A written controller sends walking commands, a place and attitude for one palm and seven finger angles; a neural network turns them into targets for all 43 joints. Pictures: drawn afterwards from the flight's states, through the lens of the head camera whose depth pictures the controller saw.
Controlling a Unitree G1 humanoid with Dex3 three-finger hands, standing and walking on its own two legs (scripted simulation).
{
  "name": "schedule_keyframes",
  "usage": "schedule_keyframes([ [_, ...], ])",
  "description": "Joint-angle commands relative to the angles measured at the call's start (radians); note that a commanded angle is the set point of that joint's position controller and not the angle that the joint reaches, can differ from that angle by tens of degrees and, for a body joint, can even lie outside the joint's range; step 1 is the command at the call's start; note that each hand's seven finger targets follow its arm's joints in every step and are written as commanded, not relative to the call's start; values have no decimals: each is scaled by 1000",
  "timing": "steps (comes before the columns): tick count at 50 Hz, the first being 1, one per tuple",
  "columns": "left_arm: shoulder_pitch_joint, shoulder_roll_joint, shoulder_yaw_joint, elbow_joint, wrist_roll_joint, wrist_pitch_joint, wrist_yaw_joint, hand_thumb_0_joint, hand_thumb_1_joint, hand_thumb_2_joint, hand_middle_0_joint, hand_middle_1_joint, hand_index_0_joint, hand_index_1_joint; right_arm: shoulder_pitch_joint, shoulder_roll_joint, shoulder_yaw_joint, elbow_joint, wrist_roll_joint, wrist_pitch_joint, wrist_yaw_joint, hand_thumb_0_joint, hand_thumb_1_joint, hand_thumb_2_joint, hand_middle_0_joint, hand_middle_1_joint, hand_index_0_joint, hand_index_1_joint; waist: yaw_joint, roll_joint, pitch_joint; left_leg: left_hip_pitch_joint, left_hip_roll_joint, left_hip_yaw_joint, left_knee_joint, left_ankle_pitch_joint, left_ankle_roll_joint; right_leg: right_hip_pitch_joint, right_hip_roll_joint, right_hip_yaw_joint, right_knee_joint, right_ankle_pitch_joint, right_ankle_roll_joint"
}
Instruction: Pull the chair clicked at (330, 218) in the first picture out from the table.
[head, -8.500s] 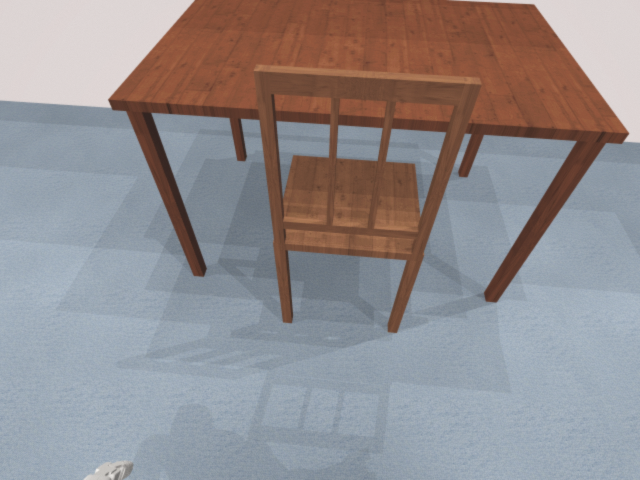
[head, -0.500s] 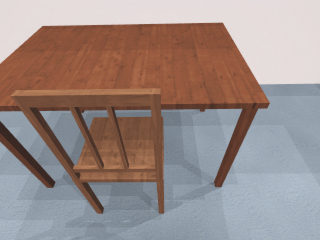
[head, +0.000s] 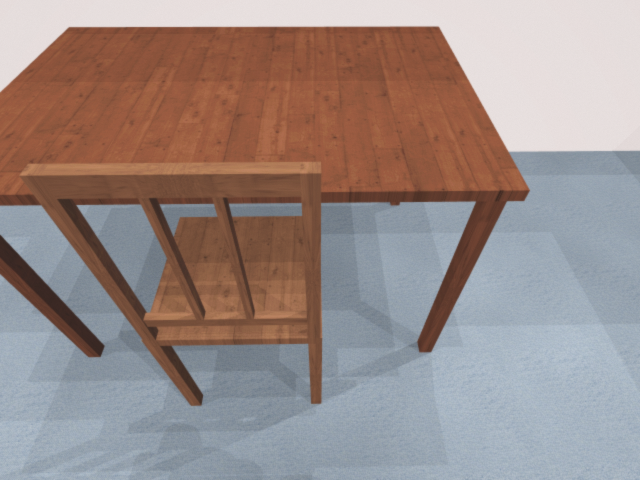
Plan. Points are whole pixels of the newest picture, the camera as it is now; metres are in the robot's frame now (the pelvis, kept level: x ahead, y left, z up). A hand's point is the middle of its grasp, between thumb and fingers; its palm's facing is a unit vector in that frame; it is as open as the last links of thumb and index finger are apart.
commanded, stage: come to a stop and stand still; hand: left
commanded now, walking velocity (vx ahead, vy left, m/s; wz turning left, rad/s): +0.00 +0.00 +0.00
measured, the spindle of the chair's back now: (178, 265) +0.46 +0.28 -0.07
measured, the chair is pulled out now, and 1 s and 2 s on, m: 0.00 0.00 0.00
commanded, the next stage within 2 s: look again from close up in 0.04 s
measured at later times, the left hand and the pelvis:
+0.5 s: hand out of the picture +0.01 +0.15 -0.17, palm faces +0.04 -0.98 -0.18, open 7.3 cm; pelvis +0.02 -0.01 +0.00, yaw +0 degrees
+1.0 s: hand out of the picture +0.02 +0.15 -0.17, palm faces +0.03 -0.98 -0.19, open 7.3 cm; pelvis +0.03 -0.01 +0.01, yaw +0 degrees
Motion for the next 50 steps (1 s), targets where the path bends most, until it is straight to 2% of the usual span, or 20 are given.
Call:
schedule_keyframes([
  [1, 55, 74, 13, -16, 5, -12, 5, 0, 900, 900, -200, -300, -200, -300, 8, -104, -19, -42, 4, -28, -8, 0, -900, -900, 200, 300, 200, 300, 13, 7, 56, -121, 132, -145, -190, -34, 16, 50, -49, 50, -98, -18, -40],
  [6, 54, 74, 14, -8, 5, -17, 8, 0, 900, 900, -200, -300, -200, -300, 14, -89, -17, -24, 4, -25, -5, 0, -900, -900, 200, 300, 200, 300, 5, -16, 66, -102, 117, -128, -187, -40, 12, 30, -58, 66, -125, -31, -42],
  [10, 59, 73, 11, 4, 5, -24, 9, 0, 900, 900, -200, -300, -200, -300, 19, -72, -12, -5, 6, -26, -5, 0, -900, -900, 200, 300, 200, 300, 0, -42, 58, -47, 111, -105, -167, 30, 9, 10, -67, 75, -147, -16, -45],
  [19, 80, 76, 6, 34, 3, -37, 12, 0, 900, 900, -200, -300, -200, -300, 10, -78, -8, 16, 8, -34, -10, 0, -900, -900, 200, 300, 200, 300, -4, -12, -12, 22, 112, -84, -130, 169, -4, 67, -83, 78, -134, 158, -49],
  [22, 82, 75, 5, 42, 2, -38, 13, 0, 900, 900, -200, -300, -200, -300, 1, -76, -6, 24, 9, -33, -12, 0, -900, -900, 200, 300, 200, 300, -3, 3, 6, 21, 115, -83, -132, 176, -6, 68, -81, 75, -137, 170, -50],
  [23, 86, 75, 4, 44, 2, -39, 13, 0, 900, 900, -200, -300, -200, -300, 3, -76, -6, 25, 9, -33, -12, 0, -900, -900, 200, 300, 200, 300, -4, 9, -8, 29, 115, -82, -130, 185, -7, 78, -82, 76, -136, 183, -51],
  [27, 88, 71, 1, 54, 2, -39, 14, 0, 900, 900, -200, -300, -200, -300, -2, -75, -5, 33, 10, -31, -14, 0, -900, -900, 200, 300, 200, 300, -3, -8, 25, 24, 117, -83, -133, 183, -9, 71, -83, 72, -145, 189, -50],
  [34, 97, 70, 0, 59, 1, -41, 15, 0, 900, 900, -200, -300, -200, -300, 0, -75, -3, 45, 10, -31, -15, 0, -900, -900, 200, 300, 200, 300, -1, -4, 15, 40, 119, -83, -135, 200, -10, 91, -83, 68, -151, 209, -51],
  [36, 98, 67, -2, 60, 0, -40, 15, 0, 900, 900, -200, -300, -200, -300, -6, -76, -4, 46, 10, -30, -16, 0, -900, -900, 200, 300, 200, 300, 0, -5, 32, 37, 120, -83, -138, 196, -10, 84, -79, 69, -156, 199, -50],
  [39, 98, 68, -1, 59, 0, -40, 16, 0, 900, 900, -200, -300, -200, -300, 2, -77, -2, 51, 9, -32, -16, 0, -900, -900, 200, 300, 200, 300, 0, -5, 21, 43, 123, -84, -142, 211, -10, 96, -80, 64, -150, 209, -50],
  [40, 97, 69, -2, 57, 0, -39, 15, 0, 900, 900, -200, -300, -200, -300, -2, -70, -2, 51, 11, -31, -16, 0, -900, -900, 200, 300, 200, 300, 3, -12, 40, 33, 123, -84, -148, 195, -9, 93, -76, 61, -159, 191, -49],
  [44, 101, 70, 0, 57, 0, -41, 16, 0, 900, 900, -200, -300, -200, -300, 9, -73, -3, 55, 10, -34, -16, 0, -900, -900, 200, 300, 200, 300, 2, -7, 6, 48, 122, -84, -142, 225, -10, 114, -81, 62, -150, 226, -49],
  [45, 99, 70, -1, 55, -1, -40, 15, 0, 900, 900, -200, -300, -200, -300, 6, -71, -2, 54, 11, -34, -17, 0, -900, -900, 200, 300, 200, 300, 2, -23, 15, 44, 124, -84, -146, 219, -8, 117, -77, 57, -153, 223, -49],
  [49, 100, 67, 0, 56, -1, -41, 18, 0, 900, 900, -200, -300, -200, -300, 13, -71, -4, 58, 10, -35, -17, 0, -900, -900, 200, 300, 200, 300, 1, -2, 9, 56, 125, -85, -146, 239, -9, 112, -81, 59, -145, 236, -51],
  [50, 50, 215, -8, -9, -7, -50, 13, 0, 900, 900, -200, -300, -200, -300, -71, -164, -18, -28, -5, -25, -10, 0, -900, -900, 200, 300, 200, 300, -20, 31, 53, 33, 66, -121, -138, 270, -5, 68, -11, 36, -82, 140, -64],
])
